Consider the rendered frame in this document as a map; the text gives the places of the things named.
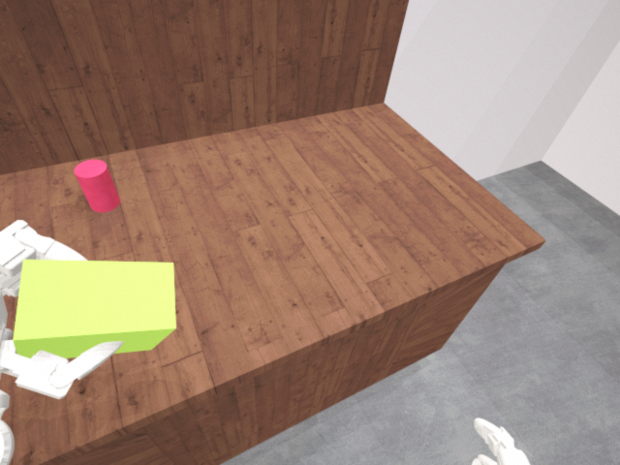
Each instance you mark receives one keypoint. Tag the table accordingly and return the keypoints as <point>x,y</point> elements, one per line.
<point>319,242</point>

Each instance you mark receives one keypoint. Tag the robot left hand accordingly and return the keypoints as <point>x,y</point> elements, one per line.
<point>44,372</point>

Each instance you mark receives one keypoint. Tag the robot right hand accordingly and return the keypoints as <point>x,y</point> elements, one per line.
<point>500,442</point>

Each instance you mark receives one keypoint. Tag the sponge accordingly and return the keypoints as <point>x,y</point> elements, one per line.
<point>67,307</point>

